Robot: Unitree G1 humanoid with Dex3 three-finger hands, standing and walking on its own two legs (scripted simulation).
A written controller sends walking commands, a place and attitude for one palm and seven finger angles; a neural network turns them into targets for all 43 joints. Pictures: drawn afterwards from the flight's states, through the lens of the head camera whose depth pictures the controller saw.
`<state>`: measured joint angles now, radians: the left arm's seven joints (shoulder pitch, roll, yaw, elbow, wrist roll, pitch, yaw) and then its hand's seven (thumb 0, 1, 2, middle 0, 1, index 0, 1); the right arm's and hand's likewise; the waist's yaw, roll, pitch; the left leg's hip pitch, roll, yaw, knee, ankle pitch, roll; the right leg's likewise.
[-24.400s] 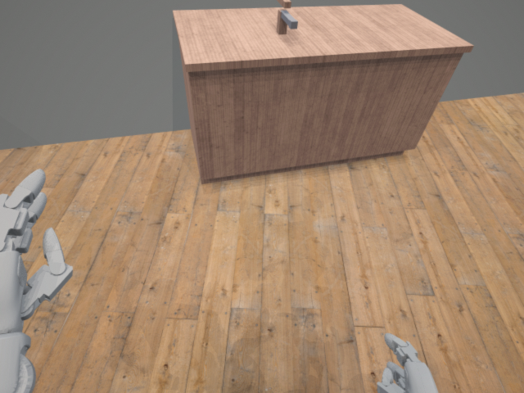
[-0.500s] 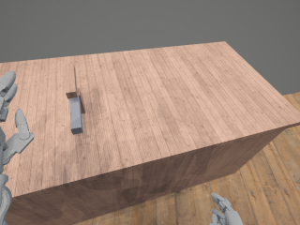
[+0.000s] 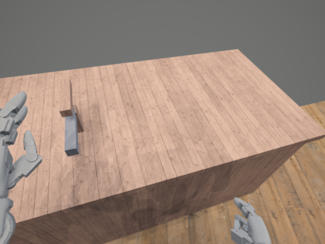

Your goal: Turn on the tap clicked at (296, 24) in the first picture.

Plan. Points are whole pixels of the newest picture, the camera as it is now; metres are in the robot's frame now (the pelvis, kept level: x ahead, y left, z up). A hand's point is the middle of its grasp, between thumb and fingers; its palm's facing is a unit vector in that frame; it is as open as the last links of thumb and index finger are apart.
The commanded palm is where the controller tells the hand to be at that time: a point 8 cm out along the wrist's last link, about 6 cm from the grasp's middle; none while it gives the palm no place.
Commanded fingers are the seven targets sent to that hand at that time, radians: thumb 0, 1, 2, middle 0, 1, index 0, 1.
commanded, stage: come to a stop and stand still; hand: left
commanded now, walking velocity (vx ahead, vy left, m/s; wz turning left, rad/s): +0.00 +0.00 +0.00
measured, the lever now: (71, 148) +0.32 +0.27 +0.03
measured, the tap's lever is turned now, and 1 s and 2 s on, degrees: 0 0 0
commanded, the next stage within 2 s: look again from close up in 0.40 s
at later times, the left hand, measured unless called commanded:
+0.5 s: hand (50, 168) +0.20 +0.22 +0.16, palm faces +0.36 -0.86 -0.38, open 7.4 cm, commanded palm +0.15 +0.26 +0.17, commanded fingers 0.00 0.90 0.90 -0.20 -0.30 -0.20 -0.30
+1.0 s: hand (25, 146) +0.23 +0.27 +0.18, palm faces +0.43 -0.78 -0.44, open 7.4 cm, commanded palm +0.14 +0.27 +0.17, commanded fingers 0.00 0.90 0.90 -0.20 -0.30 -0.20 -0.30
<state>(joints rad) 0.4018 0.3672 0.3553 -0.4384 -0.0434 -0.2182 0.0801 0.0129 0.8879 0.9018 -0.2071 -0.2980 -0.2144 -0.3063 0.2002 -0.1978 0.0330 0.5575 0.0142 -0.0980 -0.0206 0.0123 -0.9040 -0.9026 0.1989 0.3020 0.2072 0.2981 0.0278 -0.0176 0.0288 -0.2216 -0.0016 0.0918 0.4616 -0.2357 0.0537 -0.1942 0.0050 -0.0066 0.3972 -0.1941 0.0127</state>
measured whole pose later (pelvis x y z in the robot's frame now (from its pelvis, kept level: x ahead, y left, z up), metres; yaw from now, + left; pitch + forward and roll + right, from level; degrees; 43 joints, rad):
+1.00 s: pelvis -0.02 -0.01 +0.00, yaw +0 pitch +0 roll -1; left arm 0.20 0.48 0.42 -0.30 -0.01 -0.25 0.05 0.01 0.88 0.90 -0.21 -0.30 -0.22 -0.31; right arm 0.22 -0.19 0.03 0.60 0.00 -0.15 -0.03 0.01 -0.90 -0.90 0.20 0.30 0.21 0.30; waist 0.06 -0.03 0.04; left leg -0.27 0.02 0.08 0.47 -0.21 0.04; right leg -0.24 0.02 -0.02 0.40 -0.17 -0.01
